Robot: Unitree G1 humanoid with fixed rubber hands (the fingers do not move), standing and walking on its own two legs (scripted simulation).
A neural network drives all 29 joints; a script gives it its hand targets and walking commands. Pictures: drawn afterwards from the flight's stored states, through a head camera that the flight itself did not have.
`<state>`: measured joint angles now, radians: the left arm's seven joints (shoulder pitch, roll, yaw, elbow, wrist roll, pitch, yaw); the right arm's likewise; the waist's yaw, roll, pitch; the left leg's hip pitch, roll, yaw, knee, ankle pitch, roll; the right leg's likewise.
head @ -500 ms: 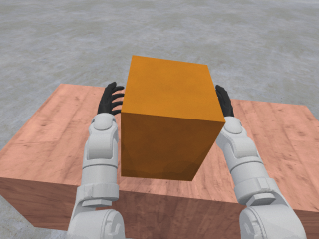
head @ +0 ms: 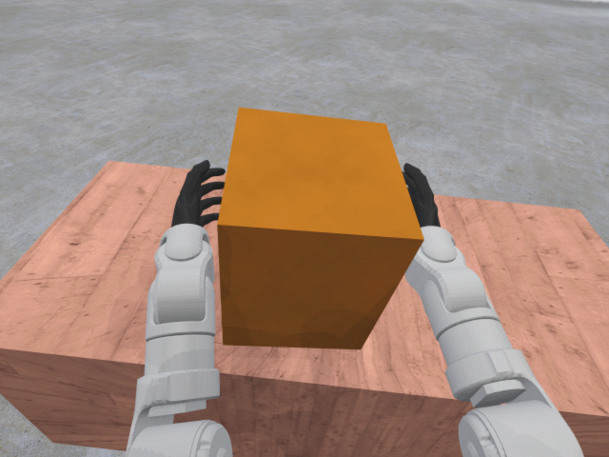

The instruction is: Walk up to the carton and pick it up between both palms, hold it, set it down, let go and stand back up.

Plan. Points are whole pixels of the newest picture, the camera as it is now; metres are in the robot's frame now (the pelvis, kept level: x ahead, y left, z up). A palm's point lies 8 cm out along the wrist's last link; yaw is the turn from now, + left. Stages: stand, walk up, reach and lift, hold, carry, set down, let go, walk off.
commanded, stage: hold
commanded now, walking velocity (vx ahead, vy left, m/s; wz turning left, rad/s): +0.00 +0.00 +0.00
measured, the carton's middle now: (303, 235) +0.39 +0.00 +0.12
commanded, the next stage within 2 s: none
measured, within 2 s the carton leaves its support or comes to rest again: neither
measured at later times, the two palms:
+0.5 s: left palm (187, 220) +0.35 +0.14 +0.19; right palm (430, 219) +0.35 -0.15 +0.19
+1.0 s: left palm (178, 217) +0.35 +0.15 +0.19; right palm (422, 214) +0.35 -0.14 +0.19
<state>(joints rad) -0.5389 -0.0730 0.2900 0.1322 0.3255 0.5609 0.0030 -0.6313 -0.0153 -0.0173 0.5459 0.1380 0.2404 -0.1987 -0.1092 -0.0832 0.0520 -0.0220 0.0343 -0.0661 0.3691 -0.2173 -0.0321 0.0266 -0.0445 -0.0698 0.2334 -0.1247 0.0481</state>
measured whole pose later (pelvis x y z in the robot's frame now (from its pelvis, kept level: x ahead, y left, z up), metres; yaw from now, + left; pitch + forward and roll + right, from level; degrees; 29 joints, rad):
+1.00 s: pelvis -0.01 -0.01 +0.00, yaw +0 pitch -10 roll -1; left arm -0.59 -0.07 0.33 0.08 0.35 0.66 -0.04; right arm -0.68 -0.01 -0.02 0.52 0.15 0.31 -0.21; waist -0.09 -0.08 0.06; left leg 0.01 0.04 -0.06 0.35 -0.20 -0.04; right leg 0.04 -0.04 -0.06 0.26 -0.13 0.04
